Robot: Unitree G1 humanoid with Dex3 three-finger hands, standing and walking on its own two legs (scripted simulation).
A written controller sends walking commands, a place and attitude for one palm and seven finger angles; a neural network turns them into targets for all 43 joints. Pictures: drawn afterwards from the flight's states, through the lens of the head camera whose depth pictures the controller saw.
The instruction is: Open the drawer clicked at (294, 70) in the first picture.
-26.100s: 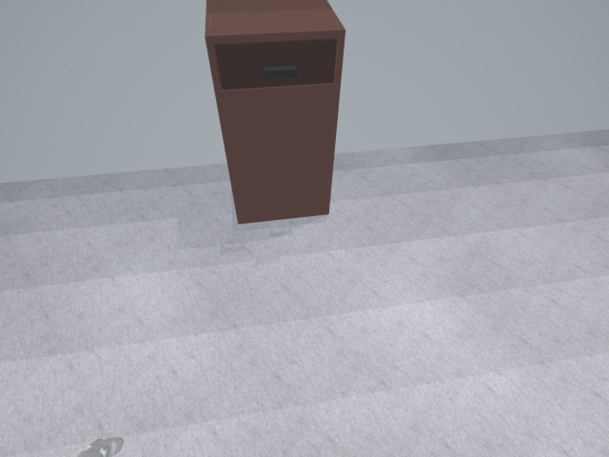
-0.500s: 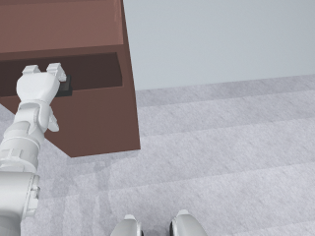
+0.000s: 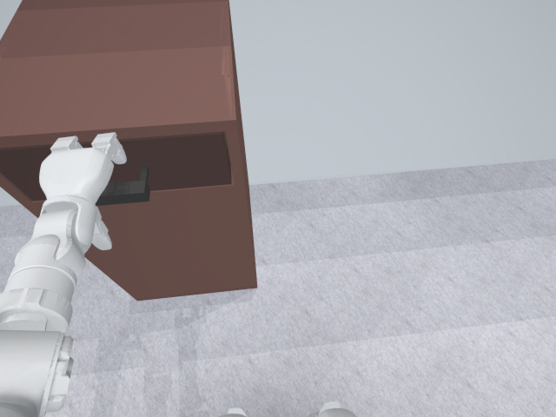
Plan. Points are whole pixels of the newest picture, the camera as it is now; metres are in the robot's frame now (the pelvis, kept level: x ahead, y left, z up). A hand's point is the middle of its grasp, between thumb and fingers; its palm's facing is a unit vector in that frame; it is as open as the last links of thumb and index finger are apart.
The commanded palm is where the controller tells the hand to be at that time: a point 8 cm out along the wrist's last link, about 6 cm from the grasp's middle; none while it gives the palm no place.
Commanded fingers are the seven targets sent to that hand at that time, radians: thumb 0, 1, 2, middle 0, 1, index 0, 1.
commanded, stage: lift the fingers back up to retry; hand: left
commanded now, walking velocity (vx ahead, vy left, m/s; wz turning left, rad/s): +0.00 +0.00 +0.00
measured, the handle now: (118, 183) +0.49 +0.28 -0.01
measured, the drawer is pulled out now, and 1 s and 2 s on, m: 0.00 0.00 0.00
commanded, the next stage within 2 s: re-aim the fingers above the handle in 0.28 s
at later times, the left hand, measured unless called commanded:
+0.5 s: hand (97, 193) +0.43 +0.27 +0.04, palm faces -0.03 -0.04 -1.00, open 13.8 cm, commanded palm +0.41 +0.27 +0.10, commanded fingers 0.00 -0.50 0.30 -0.30 -1.20 -0.30 -1.20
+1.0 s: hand (89, 194) +0.43 +0.28 +0.05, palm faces -0.04 +0.00 -1.00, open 13.8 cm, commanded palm +0.41 +0.27 +0.10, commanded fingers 0.00 -0.50 0.30 -0.30 -1.20 -0.30 -1.20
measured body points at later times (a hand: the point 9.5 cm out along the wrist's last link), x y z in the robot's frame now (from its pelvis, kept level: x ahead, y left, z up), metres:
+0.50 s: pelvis +0.01 -0.01 +0.01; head +0.10 -0.01 +0.45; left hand +0.43 +0.27 +0.10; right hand +0.09 -0.28 -0.12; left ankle -0.03 +0.08 -0.70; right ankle +0.00 -0.13 -0.70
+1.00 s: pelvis +0.00 -0.01 +0.01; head +0.08 -0.02 +0.45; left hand +0.42 +0.28 +0.10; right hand +0.05 -0.29 -0.12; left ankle -0.03 +0.08 -0.70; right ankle +0.00 -0.13 -0.70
